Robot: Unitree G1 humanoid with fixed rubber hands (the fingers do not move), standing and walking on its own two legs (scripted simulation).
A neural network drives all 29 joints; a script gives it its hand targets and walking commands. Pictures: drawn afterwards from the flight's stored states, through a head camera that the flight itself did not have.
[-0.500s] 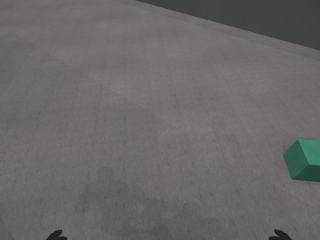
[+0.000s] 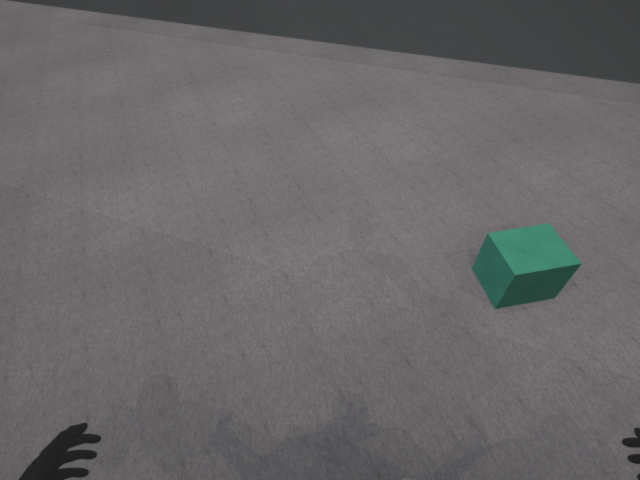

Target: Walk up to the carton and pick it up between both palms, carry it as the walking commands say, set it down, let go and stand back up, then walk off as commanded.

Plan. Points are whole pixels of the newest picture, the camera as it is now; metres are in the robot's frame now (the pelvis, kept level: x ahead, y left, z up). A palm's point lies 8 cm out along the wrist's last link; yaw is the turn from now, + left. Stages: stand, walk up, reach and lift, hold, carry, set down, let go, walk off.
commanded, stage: walk up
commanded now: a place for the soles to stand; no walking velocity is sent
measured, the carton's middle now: (521, 266) +0.91 -0.70 -0.65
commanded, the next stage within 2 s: none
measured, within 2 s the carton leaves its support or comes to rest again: neither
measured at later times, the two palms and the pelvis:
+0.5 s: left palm (235, 277) +0.44 +0.17 -0.05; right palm out of the picture +0.04 -0.42 -0.02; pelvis +0.16 -0.06 +0.02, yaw -23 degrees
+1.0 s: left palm (309, 230) +0.58 +0.05 -0.09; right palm out of the picture +0.20 -0.50 -0.05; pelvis +0.33 -0.17 +0.00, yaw -36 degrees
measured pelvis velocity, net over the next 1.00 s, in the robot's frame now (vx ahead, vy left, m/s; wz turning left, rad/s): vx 0.33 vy -0.17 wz -0.62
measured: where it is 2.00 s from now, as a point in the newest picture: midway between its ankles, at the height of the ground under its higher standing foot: (459, 379)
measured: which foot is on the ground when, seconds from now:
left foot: down 0.00-0.00, up 0.02-0.24, down 0.26-0.62, up 0.64-0.86, down 0.88-1.00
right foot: down 0.00-0.26, up 0.28-0.58, down 0.60-0.90, up 0.92-1.00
